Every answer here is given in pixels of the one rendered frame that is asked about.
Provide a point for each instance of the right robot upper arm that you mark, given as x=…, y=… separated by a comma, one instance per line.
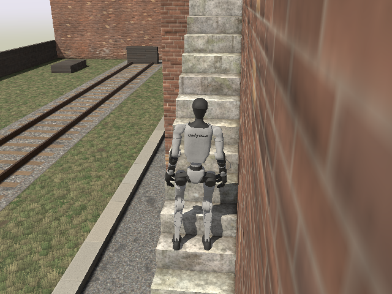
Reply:
x=219, y=142

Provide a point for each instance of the right robot forearm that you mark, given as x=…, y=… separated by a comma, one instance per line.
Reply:
x=222, y=166

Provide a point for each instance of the robot left hand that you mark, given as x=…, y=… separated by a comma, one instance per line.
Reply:
x=169, y=178

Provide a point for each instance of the left robot upper arm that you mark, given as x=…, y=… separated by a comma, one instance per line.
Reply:
x=178, y=130

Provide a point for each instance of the robot right hand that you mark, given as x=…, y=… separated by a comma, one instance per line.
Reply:
x=221, y=178

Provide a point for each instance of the robot left shin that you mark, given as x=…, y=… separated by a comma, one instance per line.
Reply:
x=178, y=216

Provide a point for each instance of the left robot forearm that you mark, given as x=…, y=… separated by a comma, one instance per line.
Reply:
x=172, y=164

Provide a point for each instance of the left robot foot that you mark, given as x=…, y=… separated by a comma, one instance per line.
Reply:
x=176, y=244

